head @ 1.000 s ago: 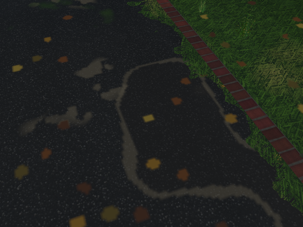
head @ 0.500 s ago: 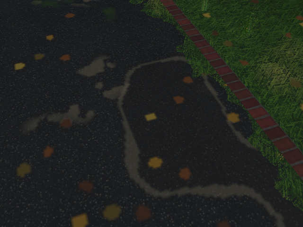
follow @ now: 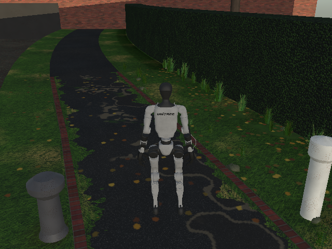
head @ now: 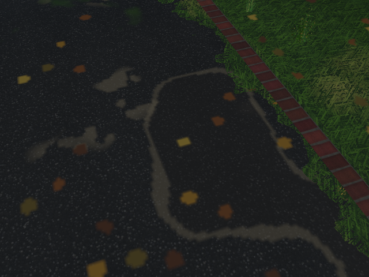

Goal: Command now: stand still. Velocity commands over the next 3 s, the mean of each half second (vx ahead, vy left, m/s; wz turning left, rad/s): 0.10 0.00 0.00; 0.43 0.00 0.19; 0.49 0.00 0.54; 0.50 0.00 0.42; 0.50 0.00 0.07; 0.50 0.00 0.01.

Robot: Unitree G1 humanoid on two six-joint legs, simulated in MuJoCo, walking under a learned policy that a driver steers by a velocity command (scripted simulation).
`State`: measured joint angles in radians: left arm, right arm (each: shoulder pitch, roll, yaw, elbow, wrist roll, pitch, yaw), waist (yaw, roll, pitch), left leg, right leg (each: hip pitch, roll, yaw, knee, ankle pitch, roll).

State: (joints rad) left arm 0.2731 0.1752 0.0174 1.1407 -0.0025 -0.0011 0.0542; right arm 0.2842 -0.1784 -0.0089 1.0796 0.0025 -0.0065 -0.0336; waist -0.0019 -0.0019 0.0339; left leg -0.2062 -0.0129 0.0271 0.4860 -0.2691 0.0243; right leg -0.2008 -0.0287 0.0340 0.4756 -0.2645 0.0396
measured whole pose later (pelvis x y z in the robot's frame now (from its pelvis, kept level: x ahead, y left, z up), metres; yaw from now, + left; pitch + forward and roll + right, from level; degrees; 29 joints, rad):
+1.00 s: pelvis +0.27 -0.04 -0.03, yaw +7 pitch +3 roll +0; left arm 0.49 0.20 0.03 1.07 0.01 -0.08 0.03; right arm -0.03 -0.21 -0.04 0.83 0.03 -0.08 0.07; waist 0.06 0.01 0.04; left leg -0.59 -0.02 0.10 0.59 -0.04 0.15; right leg 0.21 -0.01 -0.18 0.27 -0.48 0.01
